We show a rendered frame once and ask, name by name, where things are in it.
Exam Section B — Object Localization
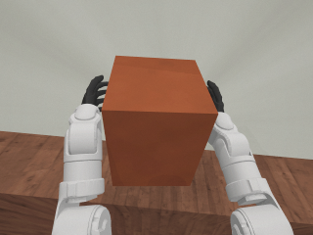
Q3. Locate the left robot upper arm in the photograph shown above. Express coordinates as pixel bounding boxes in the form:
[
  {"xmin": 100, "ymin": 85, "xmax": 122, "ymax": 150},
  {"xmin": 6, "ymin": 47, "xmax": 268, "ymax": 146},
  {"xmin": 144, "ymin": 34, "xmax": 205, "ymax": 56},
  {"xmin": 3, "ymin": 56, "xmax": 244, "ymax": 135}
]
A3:
[{"xmin": 52, "ymin": 205, "xmax": 112, "ymax": 235}]

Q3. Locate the right robot upper arm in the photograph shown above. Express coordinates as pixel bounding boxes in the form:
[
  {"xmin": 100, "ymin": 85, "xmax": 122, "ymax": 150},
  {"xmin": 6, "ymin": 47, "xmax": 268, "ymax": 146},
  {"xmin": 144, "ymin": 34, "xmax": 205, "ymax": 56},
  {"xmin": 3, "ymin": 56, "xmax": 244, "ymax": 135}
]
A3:
[{"xmin": 230, "ymin": 204, "xmax": 292, "ymax": 235}]

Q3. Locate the robot left forearm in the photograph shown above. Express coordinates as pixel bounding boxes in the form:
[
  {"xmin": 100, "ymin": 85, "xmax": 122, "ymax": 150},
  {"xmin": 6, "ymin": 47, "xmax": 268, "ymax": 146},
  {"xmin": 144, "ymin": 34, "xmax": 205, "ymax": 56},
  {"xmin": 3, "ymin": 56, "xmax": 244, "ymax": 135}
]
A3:
[{"xmin": 52, "ymin": 104, "xmax": 105, "ymax": 235}]

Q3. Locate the right robot hand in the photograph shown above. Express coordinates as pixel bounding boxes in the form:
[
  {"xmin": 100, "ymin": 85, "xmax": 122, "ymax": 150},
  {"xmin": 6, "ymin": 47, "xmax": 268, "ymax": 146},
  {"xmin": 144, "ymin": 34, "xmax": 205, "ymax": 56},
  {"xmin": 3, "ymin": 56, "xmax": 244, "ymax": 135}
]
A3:
[{"xmin": 206, "ymin": 80, "xmax": 225, "ymax": 113}]

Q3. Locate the left robot hand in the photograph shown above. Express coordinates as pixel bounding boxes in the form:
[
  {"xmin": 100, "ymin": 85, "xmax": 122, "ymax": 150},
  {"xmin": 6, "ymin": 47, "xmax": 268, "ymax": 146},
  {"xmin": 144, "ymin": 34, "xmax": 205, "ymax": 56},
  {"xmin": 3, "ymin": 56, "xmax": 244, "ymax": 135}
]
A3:
[{"xmin": 81, "ymin": 75, "xmax": 109, "ymax": 112}]

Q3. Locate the pedestal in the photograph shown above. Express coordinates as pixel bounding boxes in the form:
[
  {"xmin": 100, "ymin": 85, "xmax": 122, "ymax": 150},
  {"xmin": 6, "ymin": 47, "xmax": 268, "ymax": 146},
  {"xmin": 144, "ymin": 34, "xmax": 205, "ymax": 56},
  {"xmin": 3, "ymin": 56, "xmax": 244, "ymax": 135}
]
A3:
[{"xmin": 0, "ymin": 131, "xmax": 313, "ymax": 235}]

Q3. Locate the carton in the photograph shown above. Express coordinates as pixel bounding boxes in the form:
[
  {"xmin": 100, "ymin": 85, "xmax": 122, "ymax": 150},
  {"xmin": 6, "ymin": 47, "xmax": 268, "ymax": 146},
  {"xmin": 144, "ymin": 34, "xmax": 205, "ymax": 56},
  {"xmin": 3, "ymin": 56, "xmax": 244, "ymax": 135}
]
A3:
[{"xmin": 101, "ymin": 55, "xmax": 219, "ymax": 186}]

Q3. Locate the robot right forearm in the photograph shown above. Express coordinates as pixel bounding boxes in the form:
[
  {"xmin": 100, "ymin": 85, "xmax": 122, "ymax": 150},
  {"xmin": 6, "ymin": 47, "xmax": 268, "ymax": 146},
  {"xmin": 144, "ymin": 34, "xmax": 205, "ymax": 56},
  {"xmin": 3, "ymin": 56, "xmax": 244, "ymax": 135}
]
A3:
[{"xmin": 207, "ymin": 112, "xmax": 294, "ymax": 235}]

